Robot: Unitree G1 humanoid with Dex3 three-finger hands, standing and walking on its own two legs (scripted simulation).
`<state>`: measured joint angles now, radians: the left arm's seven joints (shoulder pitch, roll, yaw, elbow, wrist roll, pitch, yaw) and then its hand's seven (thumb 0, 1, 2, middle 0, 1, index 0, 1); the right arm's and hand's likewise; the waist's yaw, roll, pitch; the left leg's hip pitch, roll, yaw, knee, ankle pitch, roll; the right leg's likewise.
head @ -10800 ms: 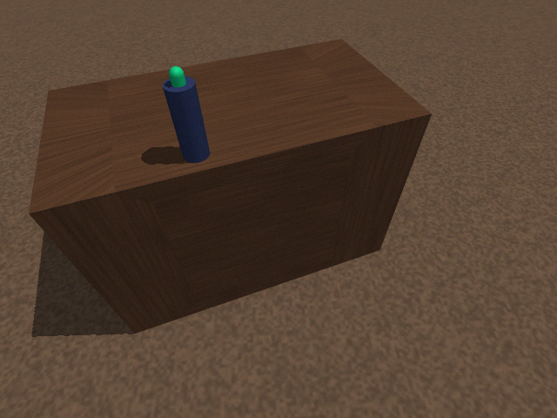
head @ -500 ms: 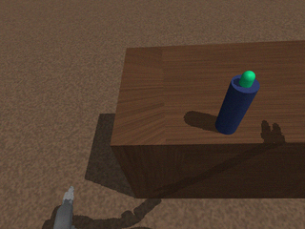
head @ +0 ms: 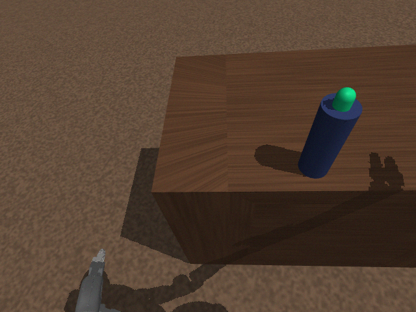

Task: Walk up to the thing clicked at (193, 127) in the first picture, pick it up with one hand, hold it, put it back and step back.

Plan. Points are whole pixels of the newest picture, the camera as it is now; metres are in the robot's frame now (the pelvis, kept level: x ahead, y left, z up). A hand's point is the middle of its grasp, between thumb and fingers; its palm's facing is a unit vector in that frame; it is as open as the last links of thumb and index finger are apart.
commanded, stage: go down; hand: right
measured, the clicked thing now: (327, 134) +0.46 -0.20 +0.06
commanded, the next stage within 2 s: approach in 0.96 s
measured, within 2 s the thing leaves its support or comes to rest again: neither
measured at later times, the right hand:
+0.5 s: hand out of the picture +0.38 -0.40 +0.14, palm faces +0.21 +0.98 +0.00, open 17.7 cm
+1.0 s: hand out of the picture +0.38 -0.39 +0.13, palm faces +0.20 +0.98 +0.01, open 17.7 cm
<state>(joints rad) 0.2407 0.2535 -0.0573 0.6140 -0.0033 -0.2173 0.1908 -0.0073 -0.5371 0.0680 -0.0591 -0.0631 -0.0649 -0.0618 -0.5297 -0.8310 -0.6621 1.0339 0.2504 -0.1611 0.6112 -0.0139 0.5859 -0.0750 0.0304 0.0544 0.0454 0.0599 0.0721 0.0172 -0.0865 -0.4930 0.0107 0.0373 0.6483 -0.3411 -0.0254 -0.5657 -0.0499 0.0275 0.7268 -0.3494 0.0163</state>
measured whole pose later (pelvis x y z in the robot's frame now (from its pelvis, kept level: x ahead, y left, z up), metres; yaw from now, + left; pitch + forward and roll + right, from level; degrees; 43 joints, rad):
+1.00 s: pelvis +0.00 +0.00 -0.01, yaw +0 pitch +13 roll +3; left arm 0.28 0.26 -0.07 0.54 0.00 -0.21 0.18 -0.01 -0.53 0.07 -0.05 -0.06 -0.06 -0.06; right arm -0.59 -0.86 -0.68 1.05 0.22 -0.15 0.61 -0.02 0.61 -0.07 0.03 0.06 0.05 0.06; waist 0.08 0.01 -0.10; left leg -0.57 0.00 0.04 0.72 -0.37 -0.03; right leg -0.65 -0.06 0.03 0.81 -0.38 0.02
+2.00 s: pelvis -0.02 +0.00 -0.05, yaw +2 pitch +17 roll +2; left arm 0.36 0.23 0.04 0.20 0.04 -0.09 0.02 -0.01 -0.52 0.05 -0.06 -0.06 -0.07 -0.06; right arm -0.65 -0.47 -0.49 1.01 0.11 -0.35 0.20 -0.01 0.60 -0.06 0.02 0.05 0.04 0.05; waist 0.15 0.01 -0.13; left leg -0.83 0.00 0.01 0.97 -0.45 -0.03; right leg -0.88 -0.06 0.01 1.03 -0.45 0.01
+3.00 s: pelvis -0.02 +0.00 -0.05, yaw +3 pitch +18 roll +2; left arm 0.39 0.24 0.07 0.11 0.03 -0.02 -0.01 -0.01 -0.53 0.06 -0.05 -0.05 -0.05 -0.05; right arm -0.68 -0.41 -0.47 1.02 0.07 -0.34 0.11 -0.01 0.39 -0.30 0.79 0.54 0.80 0.54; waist 0.16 0.00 -0.14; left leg -0.84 -0.01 -0.01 0.98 -0.45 -0.03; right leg -0.88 -0.07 0.00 1.03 -0.46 0.01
